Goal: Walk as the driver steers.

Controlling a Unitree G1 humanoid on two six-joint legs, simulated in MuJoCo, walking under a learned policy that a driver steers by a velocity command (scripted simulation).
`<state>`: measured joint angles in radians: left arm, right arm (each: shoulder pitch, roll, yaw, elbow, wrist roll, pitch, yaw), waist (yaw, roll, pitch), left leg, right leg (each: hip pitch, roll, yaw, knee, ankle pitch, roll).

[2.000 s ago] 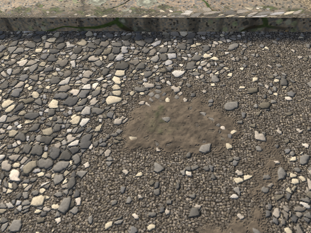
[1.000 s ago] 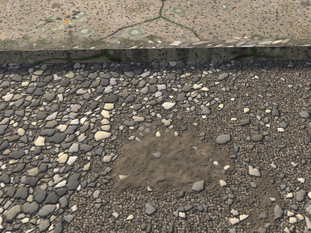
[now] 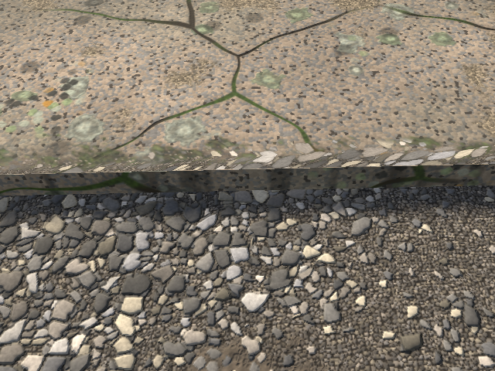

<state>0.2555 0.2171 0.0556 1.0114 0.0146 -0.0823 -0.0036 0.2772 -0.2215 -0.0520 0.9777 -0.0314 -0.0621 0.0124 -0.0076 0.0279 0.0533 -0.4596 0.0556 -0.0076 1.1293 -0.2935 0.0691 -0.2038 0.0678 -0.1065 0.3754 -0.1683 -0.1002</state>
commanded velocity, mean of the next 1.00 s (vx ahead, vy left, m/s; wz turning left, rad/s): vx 0.50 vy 0.00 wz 0.32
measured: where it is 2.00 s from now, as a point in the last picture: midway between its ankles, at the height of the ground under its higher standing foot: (191, 248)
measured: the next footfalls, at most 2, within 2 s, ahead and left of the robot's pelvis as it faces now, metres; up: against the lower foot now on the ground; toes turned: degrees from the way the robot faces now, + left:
left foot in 0.36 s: +0.36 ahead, +0.12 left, +0.00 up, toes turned +12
right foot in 0.90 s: +0.70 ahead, +0.05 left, +0.00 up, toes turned +19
